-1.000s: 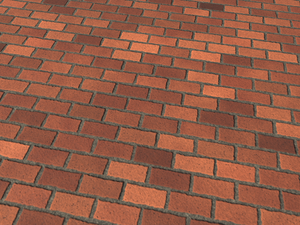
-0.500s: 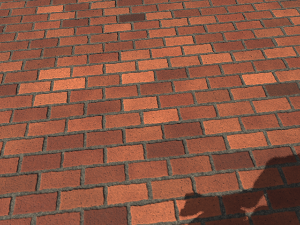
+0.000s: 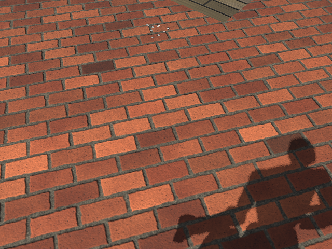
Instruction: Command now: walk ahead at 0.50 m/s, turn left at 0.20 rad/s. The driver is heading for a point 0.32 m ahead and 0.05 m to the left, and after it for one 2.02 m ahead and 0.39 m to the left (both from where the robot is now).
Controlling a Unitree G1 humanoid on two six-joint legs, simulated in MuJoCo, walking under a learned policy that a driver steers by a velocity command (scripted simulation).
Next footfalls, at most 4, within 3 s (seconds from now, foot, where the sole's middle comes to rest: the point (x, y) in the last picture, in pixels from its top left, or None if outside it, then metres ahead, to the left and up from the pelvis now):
0.34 right None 0.35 -0.12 -0.77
0.84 left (110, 239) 0.52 0.24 -0.77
1.38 right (148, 163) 0.88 0.10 -0.77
1.86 left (110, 117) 1.16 0.31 -0.77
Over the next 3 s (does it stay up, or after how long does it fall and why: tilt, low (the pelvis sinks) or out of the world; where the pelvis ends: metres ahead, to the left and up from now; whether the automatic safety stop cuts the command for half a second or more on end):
stays up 1.57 0.36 0.00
